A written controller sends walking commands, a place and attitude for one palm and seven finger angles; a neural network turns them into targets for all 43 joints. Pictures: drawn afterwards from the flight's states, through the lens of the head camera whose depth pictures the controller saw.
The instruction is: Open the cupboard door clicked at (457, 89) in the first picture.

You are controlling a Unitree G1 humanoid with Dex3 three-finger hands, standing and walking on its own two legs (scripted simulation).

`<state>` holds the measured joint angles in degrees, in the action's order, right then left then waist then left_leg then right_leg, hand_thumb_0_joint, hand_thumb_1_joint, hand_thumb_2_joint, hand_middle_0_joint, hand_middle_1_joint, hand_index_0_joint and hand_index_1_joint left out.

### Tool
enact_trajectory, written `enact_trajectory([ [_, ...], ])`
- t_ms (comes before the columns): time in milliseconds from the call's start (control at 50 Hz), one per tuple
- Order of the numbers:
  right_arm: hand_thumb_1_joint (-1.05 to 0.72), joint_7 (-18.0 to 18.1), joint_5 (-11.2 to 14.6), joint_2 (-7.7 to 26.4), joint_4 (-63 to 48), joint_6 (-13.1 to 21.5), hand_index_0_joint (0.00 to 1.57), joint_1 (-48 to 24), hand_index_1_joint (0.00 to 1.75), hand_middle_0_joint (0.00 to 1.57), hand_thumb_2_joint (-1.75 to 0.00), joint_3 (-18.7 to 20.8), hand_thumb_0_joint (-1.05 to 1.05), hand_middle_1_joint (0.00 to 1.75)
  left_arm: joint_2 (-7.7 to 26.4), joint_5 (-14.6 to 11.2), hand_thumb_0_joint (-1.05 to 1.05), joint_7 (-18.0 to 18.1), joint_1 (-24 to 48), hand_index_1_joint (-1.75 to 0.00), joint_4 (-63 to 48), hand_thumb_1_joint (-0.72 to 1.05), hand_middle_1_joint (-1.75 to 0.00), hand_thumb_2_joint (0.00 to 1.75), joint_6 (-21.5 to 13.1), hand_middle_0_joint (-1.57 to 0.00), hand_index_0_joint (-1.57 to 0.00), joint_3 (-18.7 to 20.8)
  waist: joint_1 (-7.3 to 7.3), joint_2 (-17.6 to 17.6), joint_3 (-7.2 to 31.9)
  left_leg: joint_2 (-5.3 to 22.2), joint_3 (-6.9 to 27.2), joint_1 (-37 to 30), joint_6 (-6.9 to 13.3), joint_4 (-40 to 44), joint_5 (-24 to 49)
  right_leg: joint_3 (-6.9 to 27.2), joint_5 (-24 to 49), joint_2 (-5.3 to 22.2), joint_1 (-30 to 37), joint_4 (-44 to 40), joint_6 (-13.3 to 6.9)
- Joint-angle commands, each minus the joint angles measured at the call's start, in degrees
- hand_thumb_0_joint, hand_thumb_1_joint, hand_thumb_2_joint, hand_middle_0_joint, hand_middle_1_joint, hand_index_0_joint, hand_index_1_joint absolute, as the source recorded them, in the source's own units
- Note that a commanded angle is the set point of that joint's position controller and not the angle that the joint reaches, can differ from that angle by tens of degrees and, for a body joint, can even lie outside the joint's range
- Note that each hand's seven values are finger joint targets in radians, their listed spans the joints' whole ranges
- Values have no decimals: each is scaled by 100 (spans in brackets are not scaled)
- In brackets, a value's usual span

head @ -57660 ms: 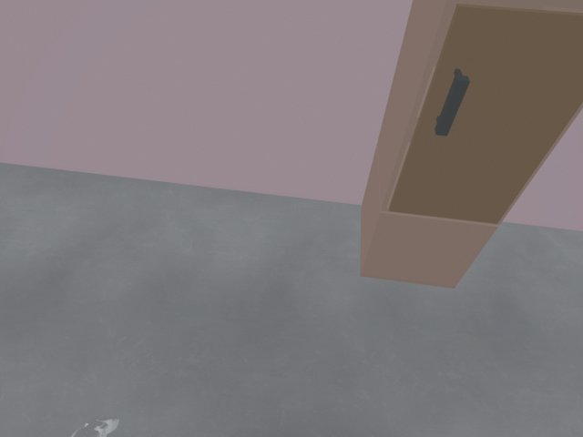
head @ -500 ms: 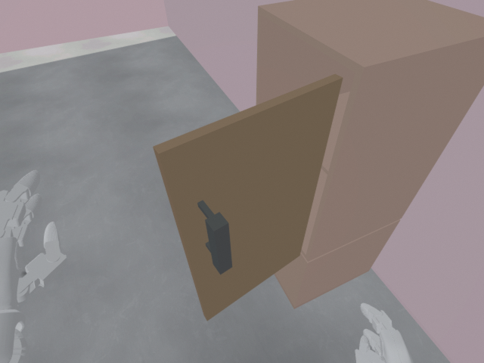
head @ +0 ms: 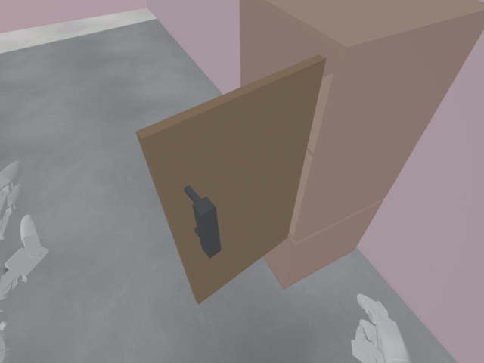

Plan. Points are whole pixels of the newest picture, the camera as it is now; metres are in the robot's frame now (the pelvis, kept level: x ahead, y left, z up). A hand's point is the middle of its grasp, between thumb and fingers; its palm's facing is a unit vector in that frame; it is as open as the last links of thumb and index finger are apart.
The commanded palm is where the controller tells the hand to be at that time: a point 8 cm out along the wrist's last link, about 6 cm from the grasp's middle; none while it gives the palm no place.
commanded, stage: step back with the hand held close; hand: left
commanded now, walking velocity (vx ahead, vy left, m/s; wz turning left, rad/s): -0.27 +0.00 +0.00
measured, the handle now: (201, 221) +0.33 +0.11 +0.05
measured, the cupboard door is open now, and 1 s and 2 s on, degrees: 100 100 100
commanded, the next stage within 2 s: stop stepping back and stand still in 1.08 s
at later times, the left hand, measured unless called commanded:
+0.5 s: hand out of the picture +0.14 +0.29 +0.14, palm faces +0.46 -0.75 -0.47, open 7.4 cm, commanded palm +0.08 +0.32 +0.17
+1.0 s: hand out of the picture +0.10 +0.26 +0.15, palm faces +0.35 -0.82 -0.46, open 7.4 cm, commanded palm +0.02 +0.30 +0.17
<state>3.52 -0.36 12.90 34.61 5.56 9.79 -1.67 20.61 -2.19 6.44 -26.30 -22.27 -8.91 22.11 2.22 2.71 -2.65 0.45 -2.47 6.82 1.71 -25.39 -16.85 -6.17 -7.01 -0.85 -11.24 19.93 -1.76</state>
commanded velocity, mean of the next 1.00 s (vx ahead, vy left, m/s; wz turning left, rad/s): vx -0.32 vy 0.00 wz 0.01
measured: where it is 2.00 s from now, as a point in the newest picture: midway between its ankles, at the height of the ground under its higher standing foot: outside the picture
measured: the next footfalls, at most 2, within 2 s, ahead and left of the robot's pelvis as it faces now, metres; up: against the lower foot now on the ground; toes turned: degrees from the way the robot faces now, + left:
right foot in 1.08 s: -0.22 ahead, -0.11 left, +0.00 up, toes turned +5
left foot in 1.36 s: -0.21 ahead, +0.07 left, +0.00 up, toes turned +2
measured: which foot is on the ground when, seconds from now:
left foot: down 0.00-1.00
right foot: down 0.00-0.68, up 0.70-1.00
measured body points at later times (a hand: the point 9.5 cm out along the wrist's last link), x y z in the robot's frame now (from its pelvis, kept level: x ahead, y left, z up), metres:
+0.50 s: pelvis -0.06 +0.02 -0.02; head -0.05 +0.03 +0.43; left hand +0.10 +0.33 +0.17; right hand +0.12 -0.21 -0.09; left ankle -0.03 +0.09 -0.74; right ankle +0.04 -0.11 -0.74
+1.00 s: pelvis -0.13 +0.01 +0.00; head -0.07 +0.03 +0.44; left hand +0.07 +0.30 +0.18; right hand +0.06 -0.21 -0.08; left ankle -0.03 +0.09 -0.74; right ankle -0.24 -0.12 -0.71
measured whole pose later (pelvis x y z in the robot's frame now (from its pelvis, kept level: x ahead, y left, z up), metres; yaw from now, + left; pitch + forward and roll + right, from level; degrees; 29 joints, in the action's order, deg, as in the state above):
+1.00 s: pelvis -0.13 +0.01 +0.00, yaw -2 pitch +5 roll -3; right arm 2.0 -1.6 9.2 35.7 8.7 7.9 -1.2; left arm 23.9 -2.8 8.2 -29.3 -31.9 -10.5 23.7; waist 1.2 -0.6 -2.2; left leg 2.0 -3.5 24.0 2.7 -21.4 -2.3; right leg -0.3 -23.8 -1.7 -11.8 35.2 0.9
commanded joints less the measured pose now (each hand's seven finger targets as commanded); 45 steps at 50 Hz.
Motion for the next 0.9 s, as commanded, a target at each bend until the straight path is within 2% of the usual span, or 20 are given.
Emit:
enact_trajectory([
  [0, -90, 52, -8, 715, -940, 168, 20, -445, 30, 20, -90, 360, 0, 30, 1145, 6, 0, 111, -237, -30, -1576, 90, -30, 90, -461, -20, -20, 699, -111, 108, 1153, 266, 479, 545, -23, 271, 1341, 974, 1052, 713, 700, 99, -23],
  [80, -90, 74, 34, 674, -1081, 59, 20, -452, 30, 20, -90, 453, 0, 30, 1329, -16, 0, 171, -601, -30, -1870, 90, -30, 90, -461, -20, -20, 981, -117, -152, 1487, 337, 532, 741, -89, 46, 1952, 952, 1939, 744, 817, 599, -44],
  [160, -90, 108, 64, 672, -1094, -12, 20, -474, 30, 20, -90, 490, 0, 30, 1307, -31, 0, 221, -694, -30, -1731, 90, -30, 90, -441, -20, -20, 1056, -153, -197, 1131, 396, 674, 1063, -111, 79, 1706, 1005, 1561, 733, 393, 746, -62],
  [300, -90, 148, 27, 807, -1216, 48, 20, -431, 30, 20, -90, 520, 0, 30, 1167, 150, 0, 251, -403, -30, -1826, 90, -30, 90, -508, -20, -20, 986, -103, 357, 728, 938, 1077, 2700, 287, 881, 125, 777, 573, 293, 1028, 1909, 199],
  [360, -90, 153, 0, 808, -1225, 103, 20, -403, 30, 20, -90, 518, 0, 30, 1148, 249, 0, 267, -186, -30, -1776, 90, -30, 90, -537, -20, -20, 991, -131, 222, 489, 996, 1118, 3342, 447, 924, -931, 885, 364, 296, 1210, 2115, 221],
  [420, -90, 134, 11, 831, -1259, 112, 20, -356, 30, 20, -90, 523, 0, 30, 1202, 303, 0, 262, 12, -30, -1872, 90, -30, 90, -590, -20, -20, 1017, -185, 43, 366, 734, 1052, 3523, 451, 613, -1645, 1201, 408, 380, 1048, 1859, 140],
  [520, -90, 94, 3, 727, -1183, 141, 20, -250, 30, 20, -90, 492, 0, 30, 1268, 255, 0, 269, 263, -30, -2018, 90, -30, 90, -682, -20, -20, 961, -271, -590, 316, 206, 753, 2435, 245, -579, -1626, 2042, -1185, 944, -512, 415, -151],
  [560, -90, 69, 11, 634, -1082, 155, 20, -194, 30, 20, -90, 445, 0, 30, 1284, 200, 0, 312, 156, -30, -2078, 90, -30, 90, -738, -20, -20, 947, -284, -771, 522, 95, 640, 1617, 134, -1140, -1308, 2061, -1810, 1201, -1227, 11, -275],
  [600, -90, 65, 7, 644, -1045, 150, 20, -185, 30, 20, -90, 425, 0, 30, 1321, 152, 0, 354, -11, -30, -2222, 90, -30, 90, -785, -20, -20, 999, -291, -423, 710, 133, 711, 1298, 107, -964, -1155, 1731, -1798, 1140, -1419, 186, -252],
  [620, -90, 91, 2, 679, -1084, 152, 20, -233, 30, 20, -90, 434, 0, 30, 1327, 140, 0, 369, -196, -30, -2166, 90, -30, 90, -790, -20, -20, 1060, -291, -42, 644, 293, 939, 1509, 165, -439, -1236, 1519, -1620, 901, -1304, 542, -141],
  [640, -90, 104, 3, 748, -1150, 162, 20, -253, 30, 20, -90, 439, 0, 30, 1299, 140, 0, 369, -239, -30, -2299, 90, -30, 90, -815, -20, -20, 1093, -290, 505, 642, 670, 1388, 2166, 302, 360, -1615, 1189, -1403, 529, -757, 1321, 45],
  [660, -90, 116, -14, 834, -1203, 212, 20, -332, 30, 20, -90, 479, 0, 30, 1291, 200, 0, 373, -244, -30, -2452, 90, -30, 90, -855, -20, -20, 1199, -233, 1385, 724, 1328, 2129, 3162, 544, 1313, -2160, 759, -889, 29, 209, 2694, 247],
  [680, -90, 129, -73, 744, -1169, 273, 20, -316, 30, 20, -90, 503, 0, 30, 1356, 268, 0, 385, -206, -30, -2461, 90, -30, 90, -879, -20, -20, 1322, -211, 1587, 716, 1770, 2452, 3500, 692, 1782, -2075, 683, -1176, -191, 431, 3789, 319],
  [700, -90, 116, -118, 662, -1096, 322, 20, -249, 30, 20, -90, 529, 0, 30, 1405, 266, 0, 395, -84, -30, -2491, 90, -30, 90, -883, -20, -20, 1331, -265, 1273, 647, 1908, 2491, 3274, 813, 1802, -1555, 837, -1594, -203, 45, 4436, 286],
  [720, -90, 117, -120, 616, -1046, 363, 20, -235, 30, 20, -90, 558, 0, 30, 1531, 236, 0, 426, -95, -30, -2444, 90, -30, 90, -868, -20, -20, 1421, -261, 838, 693, 1883, 2425, 2692, 845, 1442, -577, 966, -1784, -176, -474, 4512, 245],
  [740, -90, 96, -104, 587, -994, 429, 20, -251, 30, 20, -90, 563, 0, 30, 1364, 181, 0, 408, -167, -30, -2417, 90, -30, 90, -864, -20, -20, 1259, -234, 459, 723, 1768, 2074, 1974, 807, 1028, 453, 964, -1990, -99, -881, 4155, 227],
  [760, -90, 77, -97, 586, -890, 485, 20, -187, 30, 20, -90, 569, 0, 30, 1258, 101, 0, 403, -420, -30, -2176, 90, -30, 90, -833, -20, -20, 1213, -191, 363, 789, 1630, 1817, 1189, 730, 790, 1510, 845, -2142, -49, -1233, 3617, 239],
  [780, -90, 49, -75, 585, -783, 530, 20, -129, 30, 20, -90, 568, 0, 30, 1139, 73, 0, 390, -560, -30, -2068, 90, -30, 90, -787, -20, -20, 1067, -189, 390, 919, 1544, 1638, 492, 637, 676, 2353, 681, -2189, -45, -1421, 3101, 267],
  [840, -90, -33, -73, 619, -583, 593, 20, -108, 30, 20, -90, 498, 0, 30, 936, 18, 0, 320, -484, -30, -2036, 90, -30, 90, -659, -20, -20, 649, -258, 880, 1206, 1441, 1446, -491, 465, 562, 3850, 544, -1962, -89, -1324, 2105, 287],
  [880, -90, -73, -88, 680, -526, 601, 20, -205, 30, 20, -90, 508, 0, 30, 1031, -8, 0, 270, -235, -30, -2175, 90, -30, 90, -588, -20, -20, 602, -221, 1037, 1485, 1395, 1345, -772, 412, 601, 4057, 535, -1801, -138, -1067, 1743, 278],
])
